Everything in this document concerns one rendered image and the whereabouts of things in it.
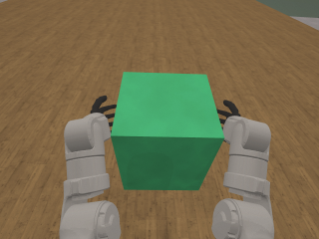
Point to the carton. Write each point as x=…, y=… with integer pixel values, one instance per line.
x=166, y=131

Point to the robot right upper arm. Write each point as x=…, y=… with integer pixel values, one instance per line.
x=237, y=219

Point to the right robot forearm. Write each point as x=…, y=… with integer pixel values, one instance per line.
x=246, y=174

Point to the left robot forearm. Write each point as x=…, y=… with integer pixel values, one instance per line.
x=85, y=155

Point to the robot right hand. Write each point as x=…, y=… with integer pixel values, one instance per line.
x=233, y=109

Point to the robot left upper arm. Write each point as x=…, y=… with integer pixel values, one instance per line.
x=91, y=220

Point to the robot left hand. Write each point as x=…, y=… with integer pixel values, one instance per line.
x=96, y=108

